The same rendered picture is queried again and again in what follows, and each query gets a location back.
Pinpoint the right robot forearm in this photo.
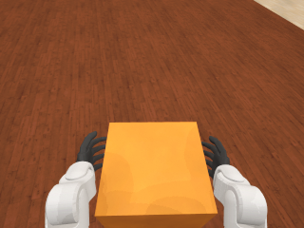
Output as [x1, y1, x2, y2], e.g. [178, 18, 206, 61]
[213, 164, 268, 228]

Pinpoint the carton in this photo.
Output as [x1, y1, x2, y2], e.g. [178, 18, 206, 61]
[94, 122, 218, 228]

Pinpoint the left robot hand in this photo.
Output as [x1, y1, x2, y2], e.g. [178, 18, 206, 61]
[76, 131, 107, 172]

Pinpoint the left robot forearm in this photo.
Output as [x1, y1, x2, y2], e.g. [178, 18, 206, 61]
[45, 161, 97, 228]

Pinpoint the right robot hand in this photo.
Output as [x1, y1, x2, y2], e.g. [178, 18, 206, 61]
[201, 136, 230, 180]

